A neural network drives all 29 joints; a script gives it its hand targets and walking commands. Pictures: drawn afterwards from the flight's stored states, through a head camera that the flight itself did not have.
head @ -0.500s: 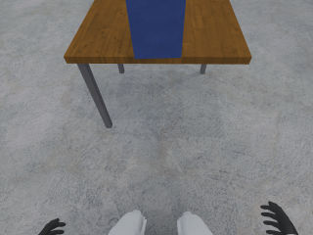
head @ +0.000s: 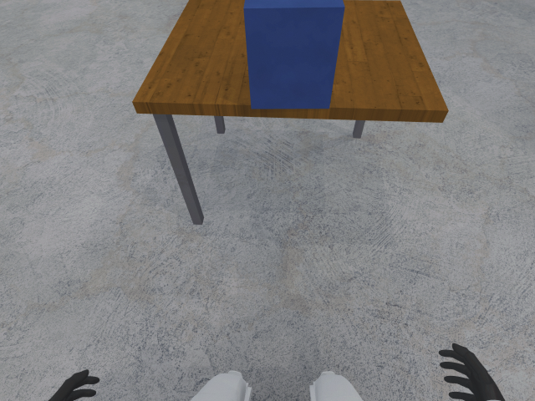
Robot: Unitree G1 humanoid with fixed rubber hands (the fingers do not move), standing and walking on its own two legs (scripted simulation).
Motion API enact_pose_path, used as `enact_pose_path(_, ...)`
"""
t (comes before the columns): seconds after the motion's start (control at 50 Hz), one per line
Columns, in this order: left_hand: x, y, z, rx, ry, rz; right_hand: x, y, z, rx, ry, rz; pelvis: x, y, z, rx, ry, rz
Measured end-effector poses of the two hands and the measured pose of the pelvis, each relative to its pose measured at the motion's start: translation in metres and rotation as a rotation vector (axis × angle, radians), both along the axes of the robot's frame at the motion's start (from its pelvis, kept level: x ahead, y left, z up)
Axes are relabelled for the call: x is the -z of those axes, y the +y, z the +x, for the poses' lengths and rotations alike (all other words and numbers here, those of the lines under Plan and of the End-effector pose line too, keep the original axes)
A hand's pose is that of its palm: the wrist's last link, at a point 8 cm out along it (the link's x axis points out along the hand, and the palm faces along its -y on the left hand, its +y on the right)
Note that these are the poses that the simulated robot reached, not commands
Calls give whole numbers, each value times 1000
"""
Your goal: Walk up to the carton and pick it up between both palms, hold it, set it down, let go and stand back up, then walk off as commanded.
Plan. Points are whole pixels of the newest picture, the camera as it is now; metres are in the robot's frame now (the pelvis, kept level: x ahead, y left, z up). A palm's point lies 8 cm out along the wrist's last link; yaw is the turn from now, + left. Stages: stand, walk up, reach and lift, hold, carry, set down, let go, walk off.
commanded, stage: walk off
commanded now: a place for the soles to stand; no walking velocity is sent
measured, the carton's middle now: (290, 44) +0.91 -0.03 +0.06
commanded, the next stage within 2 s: stand in 0.10 s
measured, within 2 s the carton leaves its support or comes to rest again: neither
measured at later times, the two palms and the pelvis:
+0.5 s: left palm out of the picture +0.12 +0.28 -0.07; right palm (507, 399) +0.15 -0.33 -0.07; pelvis +0.01 -0.02 +0.00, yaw -2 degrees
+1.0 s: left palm out of the picture +0.12 +0.28 -0.07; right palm (503, 398) +0.16 -0.32 -0.07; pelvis +0.01 -0.02 +0.00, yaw -2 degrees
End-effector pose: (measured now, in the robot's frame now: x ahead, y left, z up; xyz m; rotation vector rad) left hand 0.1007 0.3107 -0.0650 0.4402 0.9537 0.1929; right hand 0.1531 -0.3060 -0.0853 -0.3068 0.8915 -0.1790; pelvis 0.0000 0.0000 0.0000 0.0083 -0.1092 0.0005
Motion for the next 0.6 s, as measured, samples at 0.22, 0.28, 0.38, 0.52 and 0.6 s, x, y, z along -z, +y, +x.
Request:
enact_pose_path(0.22,5,-15,6,13,-5,-22,-8,-7,-3,-27,-7,-10,-1,-12,0,19,2,-4)
enact_pose_path(0.28,5,-20,9,14,-17,-31,-10,-10,-2,-18,-20,-12,-1,-13,1,22,3,-5)
enact_pose_path(0.38,5,-29,16,24,-25,-33,-12,-18,-2,-16,-31,-11,-1,-21,3,33,5,-7)
enact_pose_path(0.52,3,-33,18,21,-37,-39,-13,-21,1,-3,-46,-8,-2,-22,5,33,8,-5)
enact_pose_path(0.6,3,-33,19,23,-37,-39,-13,-20,2,-11,-45,-8,-2,-22,5,33,8,-6)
